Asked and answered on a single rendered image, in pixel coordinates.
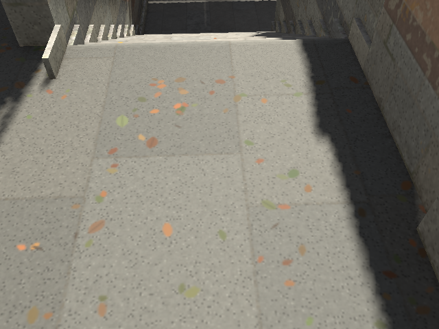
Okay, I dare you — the stairs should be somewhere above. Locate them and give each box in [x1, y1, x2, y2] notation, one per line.
[84, 31, 331, 45]

